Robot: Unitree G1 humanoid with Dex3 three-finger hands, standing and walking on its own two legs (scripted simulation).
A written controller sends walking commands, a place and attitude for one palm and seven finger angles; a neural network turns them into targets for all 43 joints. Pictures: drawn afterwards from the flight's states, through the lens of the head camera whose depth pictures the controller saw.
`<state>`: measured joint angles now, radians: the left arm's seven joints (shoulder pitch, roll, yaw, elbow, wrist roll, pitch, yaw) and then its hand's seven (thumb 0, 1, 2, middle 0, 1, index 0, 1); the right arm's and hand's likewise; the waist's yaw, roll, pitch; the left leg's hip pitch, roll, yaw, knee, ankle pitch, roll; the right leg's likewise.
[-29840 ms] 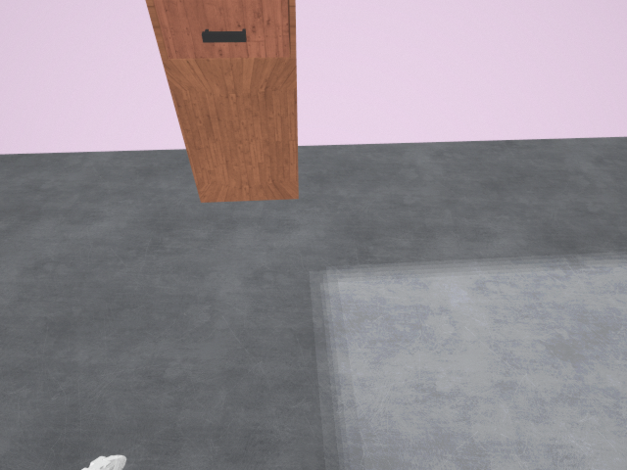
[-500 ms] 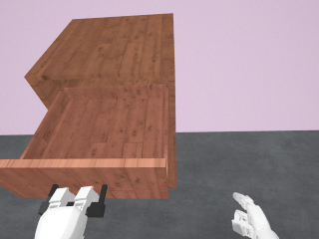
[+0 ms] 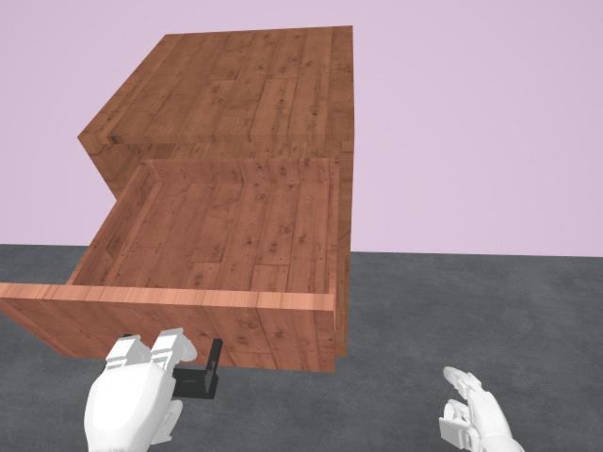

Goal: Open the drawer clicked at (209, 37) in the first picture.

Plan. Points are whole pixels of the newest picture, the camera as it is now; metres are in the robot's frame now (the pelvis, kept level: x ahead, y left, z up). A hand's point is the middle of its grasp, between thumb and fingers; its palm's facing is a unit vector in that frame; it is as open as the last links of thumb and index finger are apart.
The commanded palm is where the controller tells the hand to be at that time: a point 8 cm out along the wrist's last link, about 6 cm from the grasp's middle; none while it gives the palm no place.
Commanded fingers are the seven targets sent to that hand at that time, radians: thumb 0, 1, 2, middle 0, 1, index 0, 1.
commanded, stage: open the thumb to release the handle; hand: left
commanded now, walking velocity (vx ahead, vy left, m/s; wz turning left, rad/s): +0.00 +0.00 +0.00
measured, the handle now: (164, 362) +0.21 +0.21 +0.04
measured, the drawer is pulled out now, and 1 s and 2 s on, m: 0.30 0.30 0.30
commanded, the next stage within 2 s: lift the hand off the handle in 0.18 s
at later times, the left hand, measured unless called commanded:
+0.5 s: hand (164, 403) +0.17 +0.20 +0.02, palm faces +0.07 -0.17 -0.98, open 13.4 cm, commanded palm +0.15 +0.19 +0.07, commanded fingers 0.00 -0.50 0.30 -0.30 -1.20 -0.30 -1.20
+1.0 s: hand (159, 389) +0.18 +0.19 +0.05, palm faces +0.05 -0.19 -0.98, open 13.3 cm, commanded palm +0.15 +0.19 +0.13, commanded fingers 0.00 -0.50 0.30 -0.30 -1.20 -0.30 -1.20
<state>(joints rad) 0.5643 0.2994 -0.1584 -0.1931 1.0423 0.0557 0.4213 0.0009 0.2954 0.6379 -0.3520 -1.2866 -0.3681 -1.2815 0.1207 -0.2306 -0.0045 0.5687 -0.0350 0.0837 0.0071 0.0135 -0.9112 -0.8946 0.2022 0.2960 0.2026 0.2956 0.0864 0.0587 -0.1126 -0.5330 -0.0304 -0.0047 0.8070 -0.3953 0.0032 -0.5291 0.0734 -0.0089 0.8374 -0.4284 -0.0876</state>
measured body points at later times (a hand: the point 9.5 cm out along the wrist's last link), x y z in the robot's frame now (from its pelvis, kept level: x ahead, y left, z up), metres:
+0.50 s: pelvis -0.01 +0.02 -0.01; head +0.00 -0.01 +0.44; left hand +0.16 +0.20 +0.07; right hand +0.21 -0.18 -0.10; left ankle +0.01 +0.12 -0.70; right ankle +0.00 -0.06 -0.70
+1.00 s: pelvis -0.01 +0.02 +0.01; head -0.02 -0.01 +0.46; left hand +0.17 +0.20 +0.11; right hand +0.21 -0.17 -0.08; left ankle +0.01 +0.12 -0.70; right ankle +0.00 -0.06 -0.70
